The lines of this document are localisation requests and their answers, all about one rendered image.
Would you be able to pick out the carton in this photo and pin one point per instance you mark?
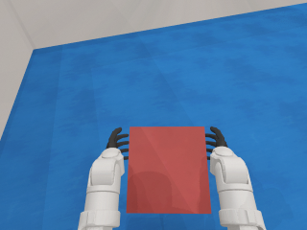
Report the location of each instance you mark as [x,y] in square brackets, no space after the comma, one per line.
[168,171]

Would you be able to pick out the robot left forearm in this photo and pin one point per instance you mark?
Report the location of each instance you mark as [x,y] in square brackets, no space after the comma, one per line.
[102,192]

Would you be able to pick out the right robot hand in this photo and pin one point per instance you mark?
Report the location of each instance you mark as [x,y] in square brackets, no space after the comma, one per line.
[218,137]

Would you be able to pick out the robot right forearm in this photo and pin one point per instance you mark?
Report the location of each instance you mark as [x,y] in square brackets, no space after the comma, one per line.
[237,203]

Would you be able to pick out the left robot hand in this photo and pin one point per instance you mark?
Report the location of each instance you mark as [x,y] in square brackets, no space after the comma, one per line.
[112,141]

